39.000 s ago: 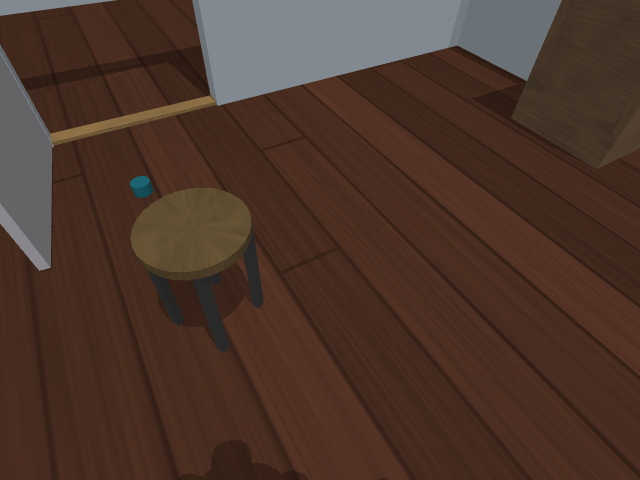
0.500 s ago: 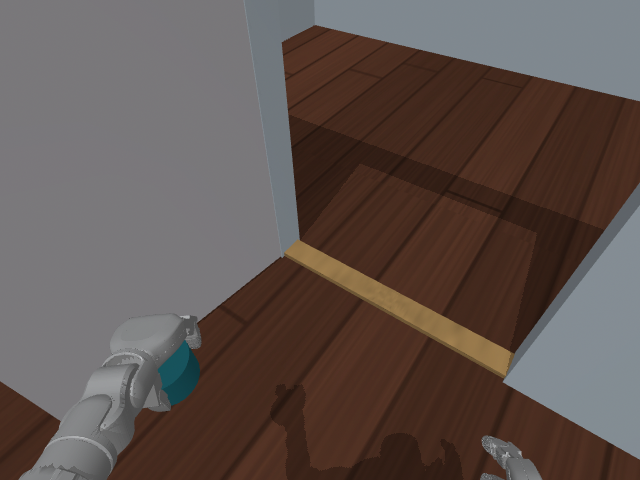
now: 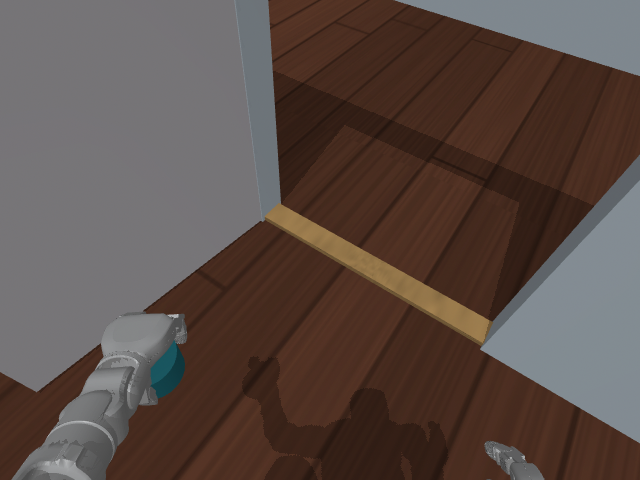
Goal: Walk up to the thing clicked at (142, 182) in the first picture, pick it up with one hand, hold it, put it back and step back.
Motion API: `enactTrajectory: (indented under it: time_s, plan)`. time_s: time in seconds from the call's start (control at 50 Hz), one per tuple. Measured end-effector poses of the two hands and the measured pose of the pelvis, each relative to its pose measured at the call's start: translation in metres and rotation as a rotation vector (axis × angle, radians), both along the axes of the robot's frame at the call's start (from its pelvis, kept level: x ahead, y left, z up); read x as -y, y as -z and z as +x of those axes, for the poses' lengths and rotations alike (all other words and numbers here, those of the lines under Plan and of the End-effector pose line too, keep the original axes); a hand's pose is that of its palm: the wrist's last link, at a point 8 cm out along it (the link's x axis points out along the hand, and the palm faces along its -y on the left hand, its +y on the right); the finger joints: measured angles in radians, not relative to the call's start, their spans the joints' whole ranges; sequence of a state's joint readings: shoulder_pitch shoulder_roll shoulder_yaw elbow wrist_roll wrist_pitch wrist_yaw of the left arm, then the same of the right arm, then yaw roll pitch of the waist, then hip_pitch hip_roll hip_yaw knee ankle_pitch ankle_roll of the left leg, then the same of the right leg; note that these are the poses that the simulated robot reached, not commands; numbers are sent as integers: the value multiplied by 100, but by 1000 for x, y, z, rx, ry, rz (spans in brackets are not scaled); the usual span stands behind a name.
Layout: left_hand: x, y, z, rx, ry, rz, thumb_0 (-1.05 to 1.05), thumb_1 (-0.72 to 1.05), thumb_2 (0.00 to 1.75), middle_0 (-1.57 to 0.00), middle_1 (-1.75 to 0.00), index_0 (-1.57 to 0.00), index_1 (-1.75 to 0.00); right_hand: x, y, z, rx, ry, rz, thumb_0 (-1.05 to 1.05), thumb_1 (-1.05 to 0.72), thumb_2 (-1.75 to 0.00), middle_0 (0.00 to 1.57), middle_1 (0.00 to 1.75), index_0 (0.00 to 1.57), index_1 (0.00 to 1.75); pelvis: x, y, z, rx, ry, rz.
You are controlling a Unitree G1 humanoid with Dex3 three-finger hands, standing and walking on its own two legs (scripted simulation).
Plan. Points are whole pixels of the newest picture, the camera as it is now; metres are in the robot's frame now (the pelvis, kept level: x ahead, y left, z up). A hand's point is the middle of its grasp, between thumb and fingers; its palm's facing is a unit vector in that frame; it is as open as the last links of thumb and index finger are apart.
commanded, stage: crouch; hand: left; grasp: from above
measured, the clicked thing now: (150, 363) +0.32 +0.24 -0.12
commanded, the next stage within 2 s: lower in 1.58 s
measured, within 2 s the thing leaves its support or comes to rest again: neither
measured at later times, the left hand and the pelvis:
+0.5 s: hand (187, 377) +0.37 +0.24 -0.34, palm faces -0.45 +0.01 -0.89, open 10.4 cm; pelvis -0.05 +0.01 -0.21, yaw -1 degrees
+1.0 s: hand (199, 386) +0.40 +0.25 -0.50, palm faces -0.46 -0.02 -0.89, open 10.4 cm; pelvis -0.06 +0.01 -0.33, yaw -4 degrees
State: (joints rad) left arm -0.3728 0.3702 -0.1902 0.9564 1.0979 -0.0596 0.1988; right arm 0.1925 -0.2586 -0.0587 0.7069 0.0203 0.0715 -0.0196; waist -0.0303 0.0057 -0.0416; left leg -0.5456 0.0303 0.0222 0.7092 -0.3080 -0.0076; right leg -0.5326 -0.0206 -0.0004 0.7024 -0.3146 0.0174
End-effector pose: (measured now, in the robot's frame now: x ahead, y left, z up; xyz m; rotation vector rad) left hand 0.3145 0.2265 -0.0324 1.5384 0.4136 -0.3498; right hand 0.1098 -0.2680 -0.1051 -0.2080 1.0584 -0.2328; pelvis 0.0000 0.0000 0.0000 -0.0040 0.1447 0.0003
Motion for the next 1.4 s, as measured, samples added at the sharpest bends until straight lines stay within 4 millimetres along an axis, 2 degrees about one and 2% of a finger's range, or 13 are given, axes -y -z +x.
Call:
enactTrajectory:
  time_s: [0.1, 0.2, 0.32, 0.4, 0.54, 0.72, 0.86, 0.98, 1.4]
  plan:
    - [-2, 45, 15, 27, 19, 29, 0, -9, 62, -46, -76, -61, -73, 11, 34, -31, -68, 15, -42, 1, -90, -89, 20, 30, 21, 29, -2, 36, -11, -114, -4, -12]
    - [-4, 96, 35, 53, 9, 42, 0, -8, 62, -46, -76, -61, -73, 16, 79, -67, -146, 46, -76, 1, -90, -89, 20, 30, 21, 29, -5, 81, -23, -224, 0, -23]
    - [-6, 158, 55, 65, -3, 41, 0, -8, 61, -46, -76, -61, -73, 10, 140, -108, -235, 86, -81, 1, -90, -89, 20, 30, 21, 29, -9, 138, -36, -335, 4, -34]
    - [-7, 199, 61, 49, -11, 41, 0, -8, 62, -46, -76, -61, -73, 1, 179, -125, -276, 94, -62, 1, -90, -89, 20, 30, 21, 29, -11, 172, -43, -386, 6, -38]
    - [-13, 269, 67, 8, -13, 28, 0, -9, 62, -46, -76, -62, -73, -12, 237, -133, -303, 55, -31, 1, -90, -89, 20, 30, 21, 29, -11, 226, -54, -455, 6, -50]
    - [-23, 343, 80, 25, -6, 10, 0, -10, 62, -47, -75, -63, -72, -6, 290, -120, -312, -26, -51, 1, -90, -89, 21, 30, 21, 29, -8, 284, -58, -509, 8, -70]
    - [-25, 380, 90, 25, -20, 4, 0, -11, 63, -48, -75, -64, -71, 4, 313, -111, -316, -61, -73, 0, -91, -90, 20, 30, 21, 29, -7, 313, -58, -520, 17, -79]
    - [-25, 404, 96, 12, -28, 1, 0, -11, 63, -49, -74, -64, -71, 7, 327, -115, -333, -66, -76, 0, -91, -90, 20, 30, 21, 29, -7, 330, -59, -518, 25, -82]
    - [-25, 462, 110, 0, -22, -2, 0, -10, 62, -48, -74, -64, -71, -1, 376, -168, -450, -47, -35, 0, -91, -90, 20, 30, 21, 29, -6, 387, -69, -482, 50, -90]
